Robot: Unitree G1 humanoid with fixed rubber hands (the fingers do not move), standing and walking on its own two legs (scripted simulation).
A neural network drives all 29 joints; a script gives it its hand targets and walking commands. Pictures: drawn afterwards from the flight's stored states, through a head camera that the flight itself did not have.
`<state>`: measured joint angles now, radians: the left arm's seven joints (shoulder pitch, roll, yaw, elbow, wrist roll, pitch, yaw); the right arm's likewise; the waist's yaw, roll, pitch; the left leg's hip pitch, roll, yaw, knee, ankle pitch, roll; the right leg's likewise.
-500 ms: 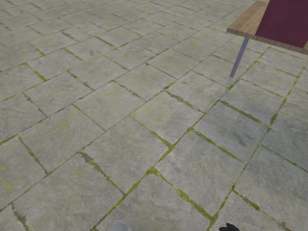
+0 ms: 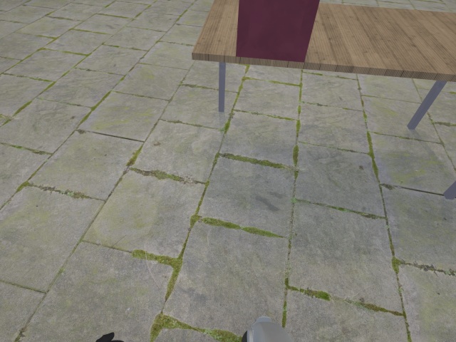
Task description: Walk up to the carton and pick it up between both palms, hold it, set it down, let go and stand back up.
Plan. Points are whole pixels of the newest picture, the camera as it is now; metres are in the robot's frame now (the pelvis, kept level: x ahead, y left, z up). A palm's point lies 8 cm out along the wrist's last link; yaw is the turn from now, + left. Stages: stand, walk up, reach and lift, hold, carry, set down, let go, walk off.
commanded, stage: walk up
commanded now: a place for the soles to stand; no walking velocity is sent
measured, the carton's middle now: (274, 16) +1.18 -0.27 +0.10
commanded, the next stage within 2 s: none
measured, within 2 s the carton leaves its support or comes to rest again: neither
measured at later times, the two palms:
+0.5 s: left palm (104, 297) +0.28 +0.23 -0.12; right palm (329, 242) +0.36 -0.27 -0.11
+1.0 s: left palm (177, 151) +0.68 +0.09 -0.11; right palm (345, 244) +0.37 -0.33 -0.15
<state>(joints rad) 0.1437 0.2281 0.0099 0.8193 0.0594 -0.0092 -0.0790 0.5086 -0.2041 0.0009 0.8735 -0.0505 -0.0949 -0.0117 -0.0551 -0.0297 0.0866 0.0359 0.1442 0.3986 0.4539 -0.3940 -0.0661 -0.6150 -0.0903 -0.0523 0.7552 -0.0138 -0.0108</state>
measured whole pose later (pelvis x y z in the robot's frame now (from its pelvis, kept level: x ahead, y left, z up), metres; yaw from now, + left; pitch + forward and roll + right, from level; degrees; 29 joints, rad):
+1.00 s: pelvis +0.48 -0.10 -0.02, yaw -13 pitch -3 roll +1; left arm 0.18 0.21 0.02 0.71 0.05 -0.05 -0.04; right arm 0.51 -0.26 -0.03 0.87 -0.05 -0.04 0.01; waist -0.06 0.00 0.06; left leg -0.13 0.16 0.16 0.72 -0.51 -0.03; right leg -0.43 -0.07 -0.06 0.72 -0.25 -0.01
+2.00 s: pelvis +0.68 -0.17 +0.00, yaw -4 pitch -2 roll -1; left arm 0.12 0.23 -0.02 0.82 -0.01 0.02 0.00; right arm 0.27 -0.25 0.00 0.88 -0.01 0.00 0.00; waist -0.03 0.01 0.07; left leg -0.35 0.04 -0.05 0.61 -0.22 -0.04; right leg -0.26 -0.04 -0.13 0.63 -0.33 -0.02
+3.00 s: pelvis +0.75 -0.19 -0.01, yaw -6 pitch -1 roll +1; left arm 0.31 0.23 0.00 0.89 0.01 0.00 0.01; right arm 0.21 -0.21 0.03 0.89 -0.04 -0.01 -0.03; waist 0.02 0.00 0.04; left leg -0.25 0.07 0.02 0.63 -0.35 -0.03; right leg -0.16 0.02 -0.05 0.62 -0.44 -0.05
